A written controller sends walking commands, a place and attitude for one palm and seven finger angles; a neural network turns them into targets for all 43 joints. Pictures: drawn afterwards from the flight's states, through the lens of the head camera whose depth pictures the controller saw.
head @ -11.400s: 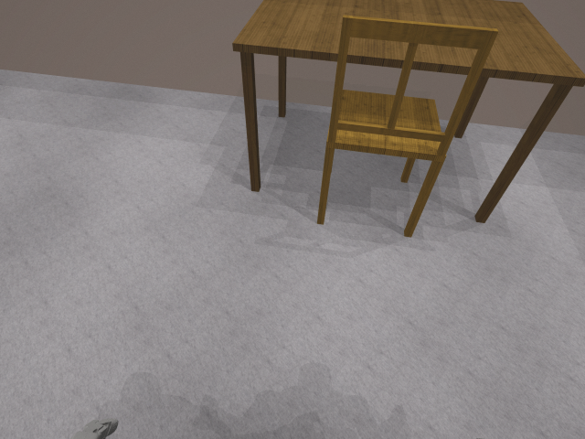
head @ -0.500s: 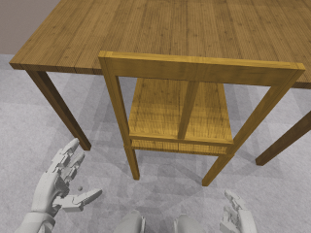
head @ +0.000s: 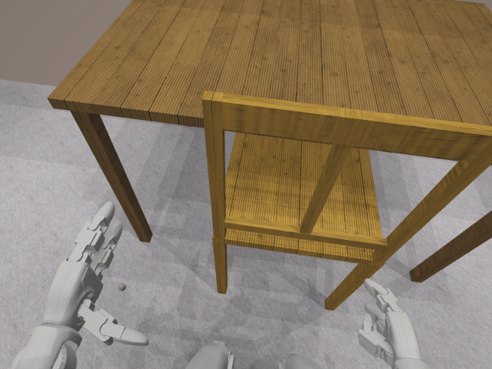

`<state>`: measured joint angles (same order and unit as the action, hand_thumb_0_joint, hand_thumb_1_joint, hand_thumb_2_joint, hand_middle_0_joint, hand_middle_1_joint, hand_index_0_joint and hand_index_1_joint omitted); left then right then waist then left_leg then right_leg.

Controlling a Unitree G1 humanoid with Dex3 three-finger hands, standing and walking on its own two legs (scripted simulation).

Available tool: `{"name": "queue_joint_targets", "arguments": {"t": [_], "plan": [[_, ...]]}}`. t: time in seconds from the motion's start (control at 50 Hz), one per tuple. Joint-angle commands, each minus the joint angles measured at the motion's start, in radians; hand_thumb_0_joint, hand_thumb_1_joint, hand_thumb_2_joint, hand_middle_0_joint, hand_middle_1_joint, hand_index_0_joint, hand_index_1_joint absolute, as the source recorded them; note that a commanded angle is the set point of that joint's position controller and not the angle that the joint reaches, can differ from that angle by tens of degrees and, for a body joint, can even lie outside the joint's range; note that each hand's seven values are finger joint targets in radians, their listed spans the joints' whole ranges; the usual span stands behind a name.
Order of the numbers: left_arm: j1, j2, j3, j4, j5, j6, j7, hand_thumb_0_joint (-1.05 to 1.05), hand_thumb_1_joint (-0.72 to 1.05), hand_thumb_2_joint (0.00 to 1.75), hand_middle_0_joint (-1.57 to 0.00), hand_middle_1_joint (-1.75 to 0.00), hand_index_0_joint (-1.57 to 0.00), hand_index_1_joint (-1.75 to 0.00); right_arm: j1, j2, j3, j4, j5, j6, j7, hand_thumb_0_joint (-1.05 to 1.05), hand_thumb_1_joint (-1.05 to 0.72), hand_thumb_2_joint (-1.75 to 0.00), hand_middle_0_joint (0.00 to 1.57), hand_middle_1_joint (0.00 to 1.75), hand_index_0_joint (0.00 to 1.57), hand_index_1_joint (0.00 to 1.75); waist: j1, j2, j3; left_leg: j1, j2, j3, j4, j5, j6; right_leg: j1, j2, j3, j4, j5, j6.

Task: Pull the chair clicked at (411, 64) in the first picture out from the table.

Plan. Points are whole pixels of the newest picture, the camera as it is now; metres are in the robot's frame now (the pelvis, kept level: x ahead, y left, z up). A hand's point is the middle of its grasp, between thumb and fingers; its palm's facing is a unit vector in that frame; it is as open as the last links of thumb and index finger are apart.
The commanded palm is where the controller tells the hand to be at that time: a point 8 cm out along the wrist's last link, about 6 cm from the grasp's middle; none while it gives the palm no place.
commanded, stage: raise the hand toward the chair's back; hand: left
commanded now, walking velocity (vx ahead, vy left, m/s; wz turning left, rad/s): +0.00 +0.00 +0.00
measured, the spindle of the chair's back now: (320, 194) +0.44 -0.11 +0.01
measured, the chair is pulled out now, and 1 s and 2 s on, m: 0.00 0.00 0.00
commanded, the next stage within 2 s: aim the fingers beside a spindle in 0.76 s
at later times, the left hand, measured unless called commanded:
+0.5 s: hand (118, 271) +0.24 +0.20 +0.06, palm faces -0.07 -1.00 -0.06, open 16.9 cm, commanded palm +0.23 +0.26 +0.05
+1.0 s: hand (139, 271) +0.25 +0.18 +0.04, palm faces -0.08 -1.00 -0.04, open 16.9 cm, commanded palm +0.24 +0.24 +0.04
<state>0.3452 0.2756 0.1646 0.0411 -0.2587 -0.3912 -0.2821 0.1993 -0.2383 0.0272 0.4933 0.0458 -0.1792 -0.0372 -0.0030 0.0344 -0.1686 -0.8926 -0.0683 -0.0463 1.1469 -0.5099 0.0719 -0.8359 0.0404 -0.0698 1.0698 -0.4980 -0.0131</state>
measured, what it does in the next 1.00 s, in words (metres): stands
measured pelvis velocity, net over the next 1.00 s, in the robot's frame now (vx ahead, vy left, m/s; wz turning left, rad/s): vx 0.01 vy -0.02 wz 0.00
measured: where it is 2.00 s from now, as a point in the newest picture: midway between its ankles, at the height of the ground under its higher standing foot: outside the picture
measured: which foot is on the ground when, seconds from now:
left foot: down 0.00-1.00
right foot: down 0.00-1.00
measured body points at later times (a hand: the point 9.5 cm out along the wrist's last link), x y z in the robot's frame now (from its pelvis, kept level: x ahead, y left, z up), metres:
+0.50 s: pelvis +0.01 +0.00 +0.01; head +0.07 +0.02 +0.46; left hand +0.24 +0.26 +0.06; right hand +0.16 -0.25 -0.06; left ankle +0.02 +0.07 -0.66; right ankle +0.02 -0.12 -0.66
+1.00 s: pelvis +0.01 -0.02 +0.00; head +0.08 -0.01 +0.45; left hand +0.25 +0.23 +0.04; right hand +0.19 -0.26 -0.07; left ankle +0.02 +0.07 -0.66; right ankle +0.02 -0.12 -0.66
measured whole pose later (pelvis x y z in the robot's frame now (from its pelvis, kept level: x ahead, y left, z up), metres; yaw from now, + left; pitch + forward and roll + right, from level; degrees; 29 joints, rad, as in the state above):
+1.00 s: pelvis +0.01 -0.02 +0.00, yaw +0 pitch +16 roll -3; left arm 0.26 0.29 0.19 0.14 -0.29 -0.36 -0.35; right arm 0.23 -0.26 0.03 0.52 0.04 -0.19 -0.05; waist -0.02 0.04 -0.15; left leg -0.88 -0.05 -0.05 1.12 -0.51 0.05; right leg -0.83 0.05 -0.08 1.05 -0.50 -0.04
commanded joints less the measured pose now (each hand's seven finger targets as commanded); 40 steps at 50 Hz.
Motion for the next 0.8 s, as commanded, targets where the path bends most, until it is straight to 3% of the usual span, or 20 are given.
{"name": "queue_joint_targets", "arguments": {"t": [0.0,0.06,0.08,0.1,0.16,0.18,0.22,0.3,0.36,0.38,0.44,0.5,0.54,0.58,0.64,0.68,0.78], "plan": [[-0.105,0.168,0.076,-0.214,-0.026,-0.001,-0.051,0.00,-0.50,0.30,-0.06,-0.08,-0.06,-0.08,-0.006,-0.170,-0.066,-0.155,0.004,-0.046,-0.031,0.00,-0.90,-0.90,0.20,0.30,0.20,0.30,-0.018,0.049,-0.182,0.241,0.072,-0.083,-0.252,0.199,-0.078,0.072,-0.015,0.007,-0.156,0.103,-0.028],[-0.117,0.199,0.149,-0.329,-0.058,-0.048,-0.017,0.00,-0.50,0.30,-0.06,-0.08,-0.06,-0.08,-0.001,-0.148,-0.061,-0.147,-0.006,-0.057,-0.035,0.00,-0.90,-0.90,0.20,0.30,0.20,0.30,0.010,0.097,-0.264,0.336,0.080,-0.095,-0.249,0.349,-0.104,0.092,-0.013,-0.001,-0.138,0.166,-0.030],[-0.118,0.217,0.168,-0.336,-0.057,-0.066,0.002,0.00,-0.50,0.30,-0.06,-0.08,-0.06,-0.08,0.002,-0.147,-0.060,-0.131,-0.012,-0.059,-0.033,0.00,-0.90,-0.90,0.20,0.30,0.20,0.30,0.010,0.107,-0.262,0.350,0.083,-0.102,-0.244,0.388,-0.113,0.077,-0.010,-0.002,-0.128,0.177,-0.031],[-0.109,0.183,0.150,-0.320,-0.056,-0.078,0.012,0.00,-0.50,0.30,-0.06,-0.08,-0.06,-0.08,0.004,-0.141,-0.057,-0.124,-0.016,-0.058,-0.030,0.00,-0.90,-0.90,0.20,0.30,0.20,0.30,0.007,0.122,-0.243,0.359,0.088,-0.109,-0.248,0.406,-0.121,0.056,-0.013,-0.007,-0.122,0.172,-0.030],[-0.113,0.132,0.104,-0.185,-0.043,-0.082,0.007,0.00,-0.50,0.30,-0.06,-0.08,-0.06,-0.08,0.000,-0.150,-0.056,-0.101,-0.016,-0.053,-0.021,0.00,-0.90,-0.90,0.20,0.30,0.20,0.30,-0.026,0.085,-0.141,0.285,0.091,-0.117,-0.244,0.309,-0.118,-0.001,-0.015,-0.017,-0.117,0.128,-0.025],[-0.106,0.130,0.095,-0.128,-0.032,-0.068,-0.007,0.00,-0.50,0.30,-0.06,-0.08,-0.06,-0.08,0.003,-0.159,-0.059,-0.098,-0.011,-0.050,-0.021,0.00,-0.90,-0.90,0.20,0.30,0.20,0.30,-0.035,0.045,-0.123,0.258,0.092,-0.119,-0.245,0.278,-0.111,-0.005,-0.013,-0.016,-0.123,0.117,-0.024],[-0.124,0.122,0.073,-0.066,-0.033,-0.028,-0.049,0.00,-0.50,0.30,-0.06,-0.08,-0.06,-0.08,0.004,-0.174,-0.061,-0.106,-0.003,-0.045,-0.023,0.00,-0.90,-0.90,0.20,0.30,0.20,0.30,-0.040,0.032,-0.115,0.218,0.083,-0.105,-0.251,0.203,-0.101,0.008,-0.016,-0.012,-0.139,0.095,-0.022],[-0.118,0.157,0.093,-0.131,-0.054,0.026,-0.101,0.00,-0.50,0.30,-0.06,-0.08,-0.06,-0.08,0.009,-0.179,-0.067,-0.133,0.010,-0.056,-0.029,0.00,-0.90,-0.90,0.20,0.30,0.20,0.30,-0.015,0.054,-0.213,0.286,0.077,-0.094,-0.270,0.279,-0.093,0.097,-0.017,-0.001,-0.172,0.138,-0.025],[-0.115,0.212,0.158,-0.261,-0.075,-0.011,-0.066,0.00,-0.50,0.30,-0.06,-0.08,-0.06,-0.08,0.020,-0.164,-0.070,-0.130,-0.001,-0.071,-0.027,0.00,-0.90,-0.90,0.20,0.30,0.20,0.30,0.006,0.069,-0.288,0.351,0.082,-0.093,-0.259,0.424,-0.103,0.134,-0.015,0.000,-0.169,0.205,-0.024],[-0.106,0.235,0.185,-0.267,-0.072,-0.029,-0.040,0.00,-0.50,0.30,-0.06,-0.08,-0.06,-0.08,0.022,-0.161,-0.069,-0.116,-0.007,-0.072,-0.024,0.00,-0.90,-0.90,0.20,0.30,0.20,0.30,0.011,0.067,-0.269,0.344,0.084,-0.094,-0.256,0.448,-0.108,0.128,-0.010,-0.002,-0.162,0.211,-0.026],[-0.107,0.176,0.161,-0.221,-0.066,-0.080,0.005,0.00,-0.50,0.30,-0.06,-0.08,-0.06,-0.08,0.014,-0.150,-0.066,-0.093,-0.015,-0.069,-0.013,0.00,-0.90,-0.90,0.20,0.30,0.20,0.30,-0.006,0.083,-0.178,0.302,0.086,-0.096,-0.252,0.394,-0.114,0.067,-0.013,-0.014,-0.142,0.171,-0.026],[-0.100,0.134,0.117,-0.087,-0.041,-0.078,0.000,0.00,-0.50,0.30,-0.06,-0.08,-0.06,-0.08,0.010,-0.163,-0.067,-0.088,-0.011,-0.058,-0.010,0.00,-0.90,-0.90,0.20,0.30,0.20,0.30,-0.031,0.039,-0.104,0.215,0.082,-0.084,-0.245,0.235,-0.095,0.022,-0.014,-0.011,-0.144,0.101,-0.024],[-0.107,0.140,0.097,-0.072,-0.037,-0.055,-0.028,0.00,-0.50,0.30,-0.06,-0.08,-0.06,-0.08,0.005,-0.174,-0.067,-0.105,-0.006,-0.053,-0.009,0.00,-0.90,-0.90,0.20,0.30,0.20,0.30,-0.029,0.062,-0.117,0.199,0.075,-0.080,-0.255,0.181,-0.089,0.035,-0.019,-0.002,-0.152,0.082,-0.026],[-0.105,0.147,0.084,-0.097,-0.040,-0.031,-0.057,0.00,-0.50,0.30,-0.06,-0.08,-0.06,-0.08,0.009,-0.178,-0.070,-0.121,0.002,-0.057,-0.013,0.00,-0.90,-0.90,0.20,0.30,0.20,0.30,-0.028,0.045,-0.162,0.219,0.074,-0.071,-0.253,0.212,-0.079,0.084,-0.019,0.009,-0.170,0.107,-0.026],[-0.130,0.195,0.119,-0.205,-0.058,-0.028,-0.070,0.00,-0.50,0.30,-0.06,-0.08,-0.06,-0.08,0.012,-0.172,-0.069,-0.135,0.003,-0.064,-0.021,0.00,-0.90,-0.90,0.20,0.30,0.20,0.30,-0.018,0.052,-0.246,0.263,0.071,-0.061,-0.248,0.272,-0.067,0.142,-0.018,0.022,-0.187,0.156,-0.022],[-0.137,0.230,0.160,-0.237,-0.065,-0.047,-0.048,0.00,-0.50,0.30,-0.06,-0.08,-0.06,-0.08,0.014,-0.162,-0.065,-0.119,-0.004,-0.069,-0.026,0.00,-0.90,-0.90,0.20,0.30,0.20,0.30,-0.016,0.043,-0.244,0.257,0.069,-0.054,-0.234,0.308,-0.063,0.159,-0.015,0.025,-0.185,0.192,-0.024],[-0.129,0.174,0.152,-0.134,-0.061,-0.083,-0.013,0.00,-0.50,0.30,-0.06,-0.08,-0.06,-0.08,-0.001,-0.151,-0.060,-0.086,-0.009,-0.069,-0.023,0.00,-0.90,-0.90,0.20,0.30,0.20,0.30,-0.028,0.038,-0.133,0.186,0.067,-0.047,-0.216,0.241,-0.060,0.093,-0.016,0.018,-0.170,0.143,-0.024]]}}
